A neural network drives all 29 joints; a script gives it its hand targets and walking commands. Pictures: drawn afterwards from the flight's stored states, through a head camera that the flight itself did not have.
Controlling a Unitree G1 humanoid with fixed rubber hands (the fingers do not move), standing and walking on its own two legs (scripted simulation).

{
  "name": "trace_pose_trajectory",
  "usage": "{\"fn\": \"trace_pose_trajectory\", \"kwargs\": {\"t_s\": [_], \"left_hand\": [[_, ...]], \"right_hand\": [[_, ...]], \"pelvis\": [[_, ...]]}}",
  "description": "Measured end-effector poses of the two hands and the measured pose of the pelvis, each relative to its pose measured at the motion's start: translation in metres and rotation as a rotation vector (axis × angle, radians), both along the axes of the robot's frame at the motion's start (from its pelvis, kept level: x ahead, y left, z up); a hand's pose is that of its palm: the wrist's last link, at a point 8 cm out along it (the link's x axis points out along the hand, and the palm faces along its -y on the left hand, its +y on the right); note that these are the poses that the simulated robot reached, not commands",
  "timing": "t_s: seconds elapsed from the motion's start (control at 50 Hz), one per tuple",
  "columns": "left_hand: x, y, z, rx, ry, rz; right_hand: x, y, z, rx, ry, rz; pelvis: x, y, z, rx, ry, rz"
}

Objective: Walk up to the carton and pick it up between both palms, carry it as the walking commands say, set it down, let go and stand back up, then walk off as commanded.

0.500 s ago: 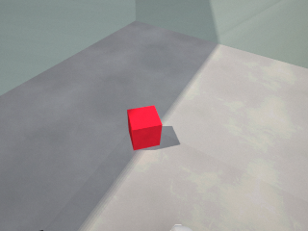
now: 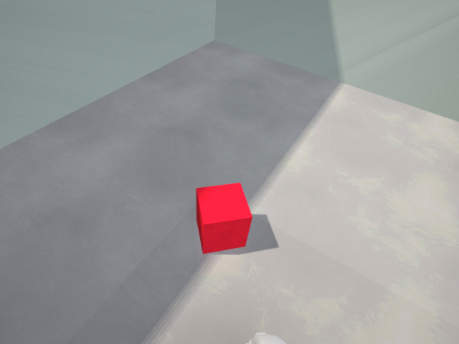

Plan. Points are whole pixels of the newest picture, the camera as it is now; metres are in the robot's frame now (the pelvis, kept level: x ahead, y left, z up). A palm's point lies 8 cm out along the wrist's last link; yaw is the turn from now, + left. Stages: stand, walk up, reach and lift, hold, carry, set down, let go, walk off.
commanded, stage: walk up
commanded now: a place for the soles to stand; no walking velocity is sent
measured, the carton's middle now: (221, 218) +0.80 -0.06 -0.62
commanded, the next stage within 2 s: none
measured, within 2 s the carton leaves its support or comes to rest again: neither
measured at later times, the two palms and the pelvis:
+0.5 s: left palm (46, 312) +0.23 +0.32 -0.10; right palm (396, 296) +0.23 -0.35 -0.06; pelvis +0.16 -0.01 -0.01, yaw +0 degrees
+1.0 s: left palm (82, 260) +0.34 +0.29 -0.11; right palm (371, 253) +0.34 -0.37 -0.10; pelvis +0.26 -0.04 -0.02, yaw +2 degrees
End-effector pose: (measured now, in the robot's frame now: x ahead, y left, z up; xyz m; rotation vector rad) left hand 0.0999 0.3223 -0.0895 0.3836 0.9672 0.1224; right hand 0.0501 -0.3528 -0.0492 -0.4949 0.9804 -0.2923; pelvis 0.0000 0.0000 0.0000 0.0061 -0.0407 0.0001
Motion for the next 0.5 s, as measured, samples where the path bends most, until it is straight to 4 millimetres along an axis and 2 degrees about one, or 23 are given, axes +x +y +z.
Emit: {"fn": "trace_pose_trajectory", "kwargs": {"t_s": [0.08, 0.14, 0.22, 0.34, 0.38, 0.42, 0.5], "left_hand": [[0.033, -0.008, 0.008, 0.008, 0.000, -0.015], [0.053, -0.008, 0.008, 0.051, -0.024, -0.011], [0.059, -0.003, 0.008, 0.072, -0.036, 0.047], [0.062, 0.013, -0.003, 0.069, 0.024, 0.096], [0.071, 0.016, -0.012, 0.068, 0.049, 0.108], [0.087, 0.011, -0.015, 0.060, 0.075, 0.097], [0.134, -0.004, -0.007, 0.031, 0.051, 0.045]], "right_hand": [[0.020, -0.010, -0.003, 0.018, 0.010, -0.002], [0.044, -0.018, -0.019, 0.032, 0.022, 0.006], [0.090, -0.007, -0.031, 0.064, 0.035, 0.049], [0.163, 0.017, -0.027, 0.078, -0.015, 0.137], [0.175, 0.017, -0.027, 0.053, -0.034, 0.137], [0.179, 0.013, -0.024, 0.043, -0.041, 0.100], [0.179, 0.002, -0.014, 0.032, -0.017, 0.039]], "pelvis": [[0.029, -0.009, 0.002, -0.006, 0.010, -0.008], [0.051, -0.019, -0.008, -0.031, 0.008, -0.002], [0.074, -0.022, -0.012, -0.048, -0.005, 0.013], [0.109, -0.011, -0.014, -0.032, 0.006, 0.024], [0.122, -0.007, -0.018, -0.007, 0.006, 0.016], [0.135, -0.006, -0.017, 0.007, 0.006, 0.012], [0.160, -0.010, -0.006, 0.003, 0.008, 0.000]]}}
